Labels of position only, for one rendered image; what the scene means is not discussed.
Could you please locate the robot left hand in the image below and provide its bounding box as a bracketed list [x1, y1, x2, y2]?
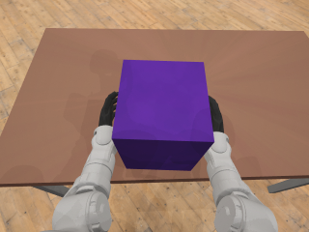
[98, 91, 119, 127]

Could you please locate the table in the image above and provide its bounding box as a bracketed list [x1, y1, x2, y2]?
[0, 28, 309, 197]

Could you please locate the carton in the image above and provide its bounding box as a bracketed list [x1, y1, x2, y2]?
[111, 59, 214, 171]

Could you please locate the robot right hand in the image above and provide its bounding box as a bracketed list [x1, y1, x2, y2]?
[209, 96, 224, 133]

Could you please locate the robot left upper arm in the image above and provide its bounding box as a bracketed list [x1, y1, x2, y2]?
[40, 190, 112, 232]

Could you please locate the robot right upper arm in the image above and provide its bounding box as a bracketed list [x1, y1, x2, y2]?
[213, 194, 278, 232]

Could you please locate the right robot forearm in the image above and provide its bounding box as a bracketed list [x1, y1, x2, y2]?
[204, 131, 278, 229]

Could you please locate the left robot forearm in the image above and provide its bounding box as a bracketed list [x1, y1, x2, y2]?
[52, 125, 118, 230]

